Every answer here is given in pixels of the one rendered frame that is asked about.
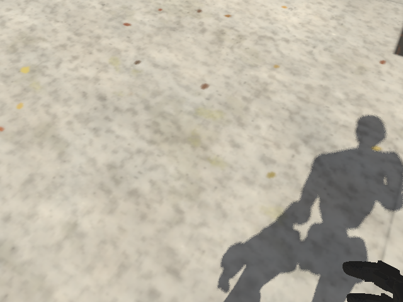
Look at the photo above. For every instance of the robot right hand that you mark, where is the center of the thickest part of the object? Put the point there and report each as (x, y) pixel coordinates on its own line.
(383, 275)

